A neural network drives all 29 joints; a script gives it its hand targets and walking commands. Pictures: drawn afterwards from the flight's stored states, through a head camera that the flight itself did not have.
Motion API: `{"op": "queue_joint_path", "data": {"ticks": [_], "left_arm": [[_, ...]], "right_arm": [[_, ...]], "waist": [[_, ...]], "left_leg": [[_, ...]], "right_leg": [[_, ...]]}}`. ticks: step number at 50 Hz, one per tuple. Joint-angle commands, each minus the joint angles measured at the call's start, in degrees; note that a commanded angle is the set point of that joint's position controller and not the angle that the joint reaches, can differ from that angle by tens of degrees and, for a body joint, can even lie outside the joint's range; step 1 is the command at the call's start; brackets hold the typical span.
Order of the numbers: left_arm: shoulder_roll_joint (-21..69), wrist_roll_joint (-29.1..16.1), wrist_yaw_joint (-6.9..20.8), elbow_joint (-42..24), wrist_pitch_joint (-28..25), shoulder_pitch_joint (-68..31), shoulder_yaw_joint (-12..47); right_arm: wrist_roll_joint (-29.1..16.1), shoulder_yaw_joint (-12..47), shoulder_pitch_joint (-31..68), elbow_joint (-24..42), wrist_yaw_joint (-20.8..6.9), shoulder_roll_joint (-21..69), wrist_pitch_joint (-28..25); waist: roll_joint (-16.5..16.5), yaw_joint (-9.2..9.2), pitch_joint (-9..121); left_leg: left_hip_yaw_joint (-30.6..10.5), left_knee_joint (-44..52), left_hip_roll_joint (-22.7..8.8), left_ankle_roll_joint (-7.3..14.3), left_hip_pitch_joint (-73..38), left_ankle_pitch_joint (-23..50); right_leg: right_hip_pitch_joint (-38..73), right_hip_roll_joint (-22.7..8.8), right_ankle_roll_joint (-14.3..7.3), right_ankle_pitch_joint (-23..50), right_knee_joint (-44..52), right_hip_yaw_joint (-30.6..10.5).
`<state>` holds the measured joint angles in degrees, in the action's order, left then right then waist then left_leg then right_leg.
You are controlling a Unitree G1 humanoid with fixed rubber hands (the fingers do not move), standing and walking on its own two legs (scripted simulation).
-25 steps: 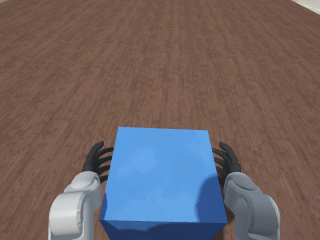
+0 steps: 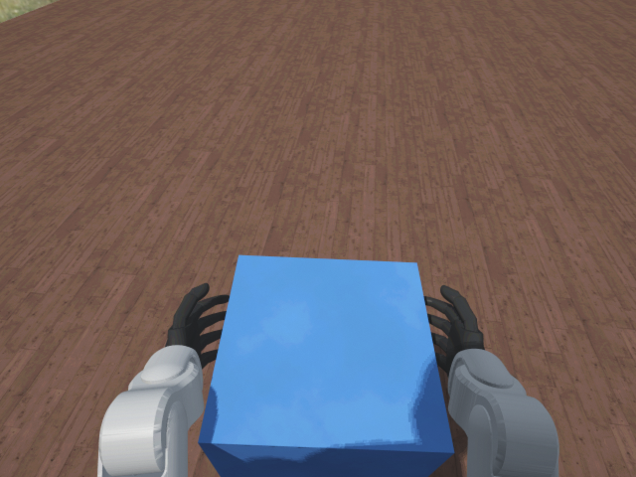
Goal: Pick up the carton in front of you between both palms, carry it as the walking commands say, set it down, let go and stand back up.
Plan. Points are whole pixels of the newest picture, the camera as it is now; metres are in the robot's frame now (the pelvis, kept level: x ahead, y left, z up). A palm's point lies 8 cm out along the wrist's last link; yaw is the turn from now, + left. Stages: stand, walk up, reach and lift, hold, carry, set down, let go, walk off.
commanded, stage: carry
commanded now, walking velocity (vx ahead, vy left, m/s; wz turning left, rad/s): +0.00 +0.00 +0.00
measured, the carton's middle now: (321, 385) +0.23 +0.00 +0.02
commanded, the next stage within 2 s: hold in 1.72 s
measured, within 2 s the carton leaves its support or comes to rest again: neither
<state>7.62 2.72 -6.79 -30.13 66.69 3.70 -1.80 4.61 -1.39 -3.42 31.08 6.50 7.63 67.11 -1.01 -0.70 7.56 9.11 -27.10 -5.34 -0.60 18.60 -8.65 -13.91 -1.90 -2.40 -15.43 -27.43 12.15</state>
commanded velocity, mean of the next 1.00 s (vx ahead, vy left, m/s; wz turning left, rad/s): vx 0.00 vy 0.00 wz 0.00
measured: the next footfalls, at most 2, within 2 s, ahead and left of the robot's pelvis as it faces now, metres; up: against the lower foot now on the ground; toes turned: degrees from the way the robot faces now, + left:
none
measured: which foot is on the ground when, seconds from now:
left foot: down 0.00-1.00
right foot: down 0.00-1.00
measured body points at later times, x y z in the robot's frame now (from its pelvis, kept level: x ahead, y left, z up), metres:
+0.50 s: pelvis +0.04 +0.02 +0.00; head +0.02 +0.02 +0.45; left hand +0.32 +0.16 +0.03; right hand +0.32 -0.14 +0.04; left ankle +0.04 +0.12 -0.74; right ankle -0.01 -0.09 -0.74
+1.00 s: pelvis +0.02 +0.01 +0.00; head +0.00 +0.01 +0.45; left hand +0.32 +0.15 +0.03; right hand +0.31 -0.15 +0.03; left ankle +0.04 +0.12 -0.74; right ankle -0.01 -0.09 -0.74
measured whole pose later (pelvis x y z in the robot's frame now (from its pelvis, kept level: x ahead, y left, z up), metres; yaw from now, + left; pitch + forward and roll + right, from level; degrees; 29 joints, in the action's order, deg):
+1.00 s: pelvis +0.02 +0.01 +0.00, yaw -1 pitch +2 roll +0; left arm 7.8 12.8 -1.6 8.2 42.1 -10.1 -8.3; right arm 13.1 -9.1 10.6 -8.6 1.3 7.9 41.5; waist 0.1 0.0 6.4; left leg 10.8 -29.1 -4.5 0.3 17.6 -13.4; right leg -13.6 -3.1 -0.8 -17.8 -29.1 10.4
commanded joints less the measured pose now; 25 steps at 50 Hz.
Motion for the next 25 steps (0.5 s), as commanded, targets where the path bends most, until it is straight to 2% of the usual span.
{"op": "queue_joint_path", "data": {"ticks": [1, 4, 7, 12, 18, 25], "left_arm": [[37.77, -13.41, 7.07, -4.59, 1.35, -23.0, 34.95], [35.48, -12.04, 6.91, -1.0, 1.83, -22.73, 33.62], [34.88, -10.72, 7.37, 2.89, 0.81, -23.37, 31.91], [36.63, -8.41, 9.18, 10.3, -4.24, -25.99, 29.07], [40.8, -7.57, 11.61, 13.78, -11.94, -29.79, 29.82], [39.48, -3.23, 13.22, 24.7, -20.03, -31.3, 24.42]], "right_arm": [[-14.18, 33.63, 20.7, 1.2, -6.42, 38.6, 0.9], [-13.67, 31.61, 20.45, -2.85, -6.96, 36.38, 1.14], [-12.88, 30.02, 21.78, -6.26, -7.77, 35.58, 0.14], [-10.73, 28.01, 24.69, -12.72, -9.46, 36.93, -4.94], [-9.75, 29.15, 28.84, -16.07, -11.73, 41.19, -12.42], [-5.31, 23.27, 30.0, -27.18, -13.42, 39.96, -20.42]], "waist": [[-3.62, 0.33, 4.2], [-2.79, 0.36, 7.18], [-1.59, 0.42, 9.36], [0.04, 0.58, 10.59], [0.87, 0.64, 12.83], [0.84, 0.67, 11.91]], "left_leg": [[-6.01, 3.17, -7.08, 0.12, -4.3, 13.96], [-5.24, 0.59, -6.28, 0.52, -5.87, 22.97], [-4.55, -1.2, -5.99, 0.64, -7.3, 26.11], [-3.85, -2.41, -5.71, 1.05, -8.01, 25.89], [-3.6, -2.79, -5.46, 1.3, -9.13, 23.35], [-3.69, -1.47, -5.36, 1.41, -8.88, 18.46]], "right_leg": [[0.2, -7.48, 2.34, 10.08, 4.19, -6.37], [3.34, -7.82, 2.51, 20.28, 0.43, -6.72], [4.36, -7.47, 2.57, 23.09, -0.85, -6.32], [4.64, -7.43, 2.48, 24.84, -1.5, -6.32], [5.31, -7.58, 2.52, 23.92, -1.41, -6.57], [4.53, -7.77, 2.15, 20.38, -0.01, -6.87]]}}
